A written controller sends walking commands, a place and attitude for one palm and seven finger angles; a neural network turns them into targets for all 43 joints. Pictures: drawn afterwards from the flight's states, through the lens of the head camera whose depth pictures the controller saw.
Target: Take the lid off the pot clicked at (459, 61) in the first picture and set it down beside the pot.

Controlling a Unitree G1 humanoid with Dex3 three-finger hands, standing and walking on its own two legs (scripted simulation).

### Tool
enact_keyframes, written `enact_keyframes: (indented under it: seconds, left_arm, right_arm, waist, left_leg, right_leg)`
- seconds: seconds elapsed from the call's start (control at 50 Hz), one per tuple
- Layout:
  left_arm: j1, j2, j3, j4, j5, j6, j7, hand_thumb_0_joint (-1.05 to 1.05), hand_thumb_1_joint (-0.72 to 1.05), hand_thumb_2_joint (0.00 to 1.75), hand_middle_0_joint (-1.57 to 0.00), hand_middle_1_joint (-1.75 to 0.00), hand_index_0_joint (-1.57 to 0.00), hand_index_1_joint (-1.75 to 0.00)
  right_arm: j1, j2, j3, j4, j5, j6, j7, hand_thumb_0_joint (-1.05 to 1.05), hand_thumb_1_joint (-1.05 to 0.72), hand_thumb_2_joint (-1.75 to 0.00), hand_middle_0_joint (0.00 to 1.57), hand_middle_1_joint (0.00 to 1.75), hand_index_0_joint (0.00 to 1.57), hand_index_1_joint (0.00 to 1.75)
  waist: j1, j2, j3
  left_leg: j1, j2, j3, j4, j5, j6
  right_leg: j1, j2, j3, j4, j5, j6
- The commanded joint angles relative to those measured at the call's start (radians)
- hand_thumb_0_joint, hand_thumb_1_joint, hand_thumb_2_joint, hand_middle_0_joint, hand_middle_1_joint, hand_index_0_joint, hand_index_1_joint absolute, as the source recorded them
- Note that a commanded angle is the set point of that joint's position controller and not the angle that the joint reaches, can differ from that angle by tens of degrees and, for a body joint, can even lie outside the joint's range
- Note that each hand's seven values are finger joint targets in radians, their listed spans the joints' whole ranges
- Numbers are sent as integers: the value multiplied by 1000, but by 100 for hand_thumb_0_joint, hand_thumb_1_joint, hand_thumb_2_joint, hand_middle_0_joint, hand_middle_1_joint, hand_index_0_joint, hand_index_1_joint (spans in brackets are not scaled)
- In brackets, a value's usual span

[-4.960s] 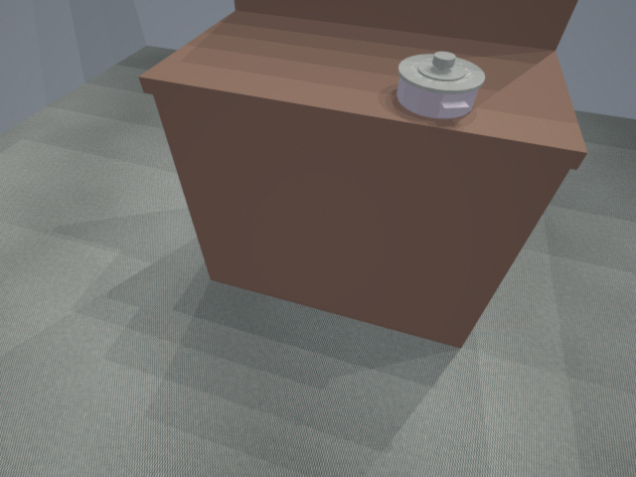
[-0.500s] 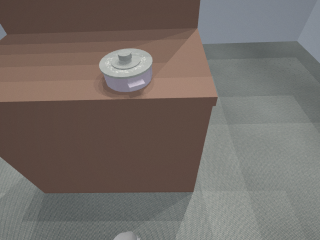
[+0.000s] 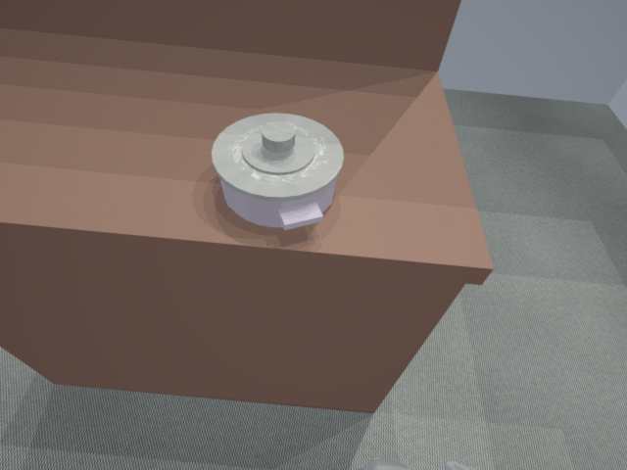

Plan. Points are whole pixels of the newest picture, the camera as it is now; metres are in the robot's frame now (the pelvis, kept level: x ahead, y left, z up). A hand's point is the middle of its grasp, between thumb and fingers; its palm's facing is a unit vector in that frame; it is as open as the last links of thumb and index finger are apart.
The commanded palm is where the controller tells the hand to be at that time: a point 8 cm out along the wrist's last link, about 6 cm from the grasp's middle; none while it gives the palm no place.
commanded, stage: come to a stop and stand still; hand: left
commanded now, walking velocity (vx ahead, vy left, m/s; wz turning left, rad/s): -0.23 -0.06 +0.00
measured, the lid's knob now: (278, 136) +0.49 +0.11 +0.16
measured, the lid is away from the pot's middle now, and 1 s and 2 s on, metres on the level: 0.00 0.00 0.00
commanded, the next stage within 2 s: look again from close up in 1.10 s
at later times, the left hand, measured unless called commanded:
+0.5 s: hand out of the picture +0.02 +0.12 -0.14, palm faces +0.03 -0.95 -0.31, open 7.3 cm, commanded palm none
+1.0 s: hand out of the picture -0.05 +0.18 -0.17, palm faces +0.05 -0.97 -0.22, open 7.3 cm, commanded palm none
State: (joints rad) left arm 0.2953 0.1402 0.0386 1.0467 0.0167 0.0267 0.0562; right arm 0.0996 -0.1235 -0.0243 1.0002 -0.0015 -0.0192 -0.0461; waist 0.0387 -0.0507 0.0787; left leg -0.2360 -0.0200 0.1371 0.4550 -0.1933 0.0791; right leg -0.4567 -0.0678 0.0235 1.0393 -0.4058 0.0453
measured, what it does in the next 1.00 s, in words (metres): steps on the spot: right foot, then left foot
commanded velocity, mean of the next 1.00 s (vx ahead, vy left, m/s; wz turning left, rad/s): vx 0.01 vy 0.07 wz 0.00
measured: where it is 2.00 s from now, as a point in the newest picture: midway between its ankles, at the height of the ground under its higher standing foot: outside the picture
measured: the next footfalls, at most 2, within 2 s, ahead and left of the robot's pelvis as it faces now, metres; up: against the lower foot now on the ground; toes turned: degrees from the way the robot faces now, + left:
right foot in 0.28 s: +0.01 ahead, -0.17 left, +0.00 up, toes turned -3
left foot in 0.80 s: -0.01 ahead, +0.11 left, +0.00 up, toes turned +0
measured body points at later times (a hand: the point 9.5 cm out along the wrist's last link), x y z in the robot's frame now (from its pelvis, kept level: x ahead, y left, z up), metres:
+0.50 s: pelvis -0.02 -0.07 +0.01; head +0.01 -0.13 +0.45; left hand +0.01 +0.17 -0.12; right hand +0.01 -0.32 -0.17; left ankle -0.06 +0.09 -0.64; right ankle -0.03 -0.17 -0.74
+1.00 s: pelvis -0.05 -0.01 +0.00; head -0.05 +0.00 +0.45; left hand -0.05 +0.23 -0.16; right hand +0.02 -0.24 -0.14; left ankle -0.05 +0.11 -0.74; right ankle -0.07 -0.13 -0.72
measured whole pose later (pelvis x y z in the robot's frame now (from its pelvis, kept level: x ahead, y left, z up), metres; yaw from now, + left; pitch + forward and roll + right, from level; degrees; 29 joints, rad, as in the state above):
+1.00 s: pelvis -0.05 -0.01 +0.00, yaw -1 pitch +0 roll +2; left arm 0.29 0.20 0.04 1.06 0.02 0.03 0.02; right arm 0.20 -0.14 -0.01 1.01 -0.02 0.01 -0.03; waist 0.03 -0.05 0.01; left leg -0.18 -0.03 0.02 0.41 -0.22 0.01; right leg -0.31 -0.05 -0.02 0.73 -0.41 0.02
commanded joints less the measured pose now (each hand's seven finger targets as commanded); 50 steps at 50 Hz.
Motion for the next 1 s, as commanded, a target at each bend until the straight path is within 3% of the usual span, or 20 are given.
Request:
enact_keyframes:
  seconds: [0.0,0.16,0.2,0.22,0.24,0.26,0.28,0.3,0.32,0.38,0.5,0.64,0.72,0.74,0.78,0.82,0.84,0.86,0.92,0.98]
  left_arm:
    - [153,75,45,-28,3,35,0,0,90,90,-20,-30,-20,-30]
    - [6,86,36,-131,-2,8,-14,0,90,90,-20,-30,-20,-30]
    - [54,98,35,-116,-2,-8,-15,0,90,90,-20,-30,-20,-30]
    - [90,123,34,-106,2,-19,-14,0,90,90,-20,-30,-20,-30]
    - [75,190,38,-111,15,-35,-8,0,90,90,-20,-30,-20,-30]
    - [52,270,50,-125,16,-38,-6,0,90,90,-20,-30,-20,-30]
    - [64,271,44,-129,9,-35,-7,0,90,90,-20,-30,-20,-30]
    - [35,249,48,-129,10,-36,-3,0,90,90,-20,-30,-20,-30]
    - [15,259,55,-131,6,-38,1,0,90,90,-20,-30,-20,-30]
    - [-19,216,45,-144,0,-43,0,0,90,90,-20,-30,-20,-30]
    - [90,222,51,-109,6,-49,5,0,90,90,-20,-30,-20,-30]
    - [57,239,51,-99,20,-37,-12,0,90,90,-20,-30,-20,-30]
    - [-13,239,49,-89,9,-26,-16,0,90,90,-20,-30,-20,-30]
    - [-15,211,42,-89,3,-22,-16,0,90,90,-20,-30,-20,-30]
    - [33,115,22,-91,-5,-9,-18,0,90,90,-20,-30,-20,-30]
    - [40,105,19,-95,3,-10,-23,0,90,90,-20,-30,-20,-30]
    - [18,100,17,-60,12,-1,-20,0,90,90,-20,-30,-20,-30]
    - [18,122,18,-43,11,1,-25,0,90,90,-20,-30,-20,-30]
    - [41,109,6,-28,0,-13,-30,0,90,90,-20,-30,-20,-30]
    - [45,92,-3,-19,-6,-24,-27,0,90,90,-20,-30,-20,-30]
  right_arm:
    - [45,-154,-41,-56,-11,24,-2,0,-90,-90,20,30,20,30]
    - [75,-193,-64,-79,-27,42,12,0,-90,-90,20,30,20,30]
    - [78,-196,-65,-75,-21,45,17,0,-90,-90,20,30,20,30]
    - [81,-180,-64,-78,-12,45,21,0,-90,-90,20,30,20,30]
    - [123,-114,-56,-81,-1,46,28,0,-90,-90,20,30,20,30]
    - [90,-87,-48,-112,-2,56,29,0,-90,-90,20,30,20,30]
    - [72,-129,-57,-115,-10,74,25,0,-90,-90,20,30,20,30]
    - [55,-121,-56,-104,-18,86,26,0,-90,-90,20,30,20,30]
    - [80,-128,-58,-98,-18,90,25,0,-90,-90,20,30,20,30]
    - [115,-162,-67,-61,-20,85,42,0,-90,-90,20,30,20,30]
    - [79,-155,-56,-75,-18,79,48,0,-90,-90,20,30,20,30]
    - [59,-127,-39,-73,-4,56,51,0,-90,-90,20,30,20,30]
    - [165,-117,-30,-25,0,35,42,0,-90,-90,20,30,20,30]
    - [196,-136,-29,-17,1,24,38,0,-90,-90,20,30,20,30]
    - [188,-258,-49,-33,-15,18,29,0,-90,-90,20,30,20,30]
    - [101,-257,-35,-71,-24,31,28,0,-90,-90,20,30,20,30]
    - [74,-206,-24,-55,-24,20,24,0,-90,-90,20,30,20,30]
    - [68,-177,-13,-47,-20,20,18,0,-90,-90,20,30,20,30]
    - [92,-162,-7,-35,-14,15,8,0,-90,-90,20,30,20,30]
    - [142,-168,-13,-8,-14,13,6,0,-90,-90,20,30,20,30]
  waist:
    - [-5,174,-68]
    - [-48,283,-118]
    - [-22,245,-157]
    - [-2,164,-158]
    - [-20,-55,-151]
    - [-14,-236,-89]
    - [0,-137,-108]
    - [-10,-113,-91]
    - [-22,-166,-111]
    - [-32,-102,-79]
    - [17,-129,-98]
    - [19,-188,-70]
    - [-40,-171,-79]
    - [-55,-85,-89]
    - [-49,320,-58]
    - [-10,222,45]
    - [-17,335,58]
    - [-11,339,62]
    - [-10,239,-4]
    - [-19,172,-62]
  left_leg:
    - [-34,310,-150,-113,663,106]
    - [70,299,-212,-60,464,98]
    - [59,269,-203,2,375,60]
    - [19,219,-173,76,245,9]
    - [-92,118,-121,207,-48,-61]
    - [-237,11,-87,340,-392,-113]
    - [-203,22,-178,457,-421,-110]
    - [-244,20,-211,553,-367,-109]
    - [-272,10,-220,610,-352,-112]
    - [-339,13,-211,722,-189,-134]
    - [-369,33,-192,637,-173,-162]
    - [-146,19,-114,314,-223,-140]
    - [118,-1,-82,6,-32,-122]
    - [183,23,-104,-67,6,-117]
    - [118,301,-434,-228,-90,-23]
    - [-177,332,-439,-307,-279,62]
    - [-162,267,-409,-343,-275,46]
    - [-137,235,-365,-323,-183,42]
    - [4,215,-279,-221,156,58]
    - [65,208,-276,-143,265,50]
  right_leg:
    - [26,29,13,144,28,13]
    - [98,34,-48,-232,-51,-15]
    - [213,34,-59,-452,77,-20]
    - [291,21,-50,-624,230,-16]
    - [346,-128,128,-724,443,-51]
    - [313,-318,344,-718,735,-150]
    - [240,-369,309,-711,766,-233]
    - [238,-323,262,-712,728,-236]
    - [263,-309,292,-702,708,-232]
    - [333,-228,174,-673,696,-206]
    - [439,-250,203,-685,585,-206]
    - [291,-217,186,-736,404,-200]
    - [139,-147,125,-675,260,-131]
    - [98,-110,95,-622,191,-103]
    - [-6,29,-49,-396,-82,-29]
    - [105,25,-44,-244,-79,-30]
    - [96,11,-32,-214,-58,-24]
    - [91,5,-18,-193,-28,-28]
    - [105,7,-36,-265,-22,-27]
    - [201,14,-52,-492,61,-19]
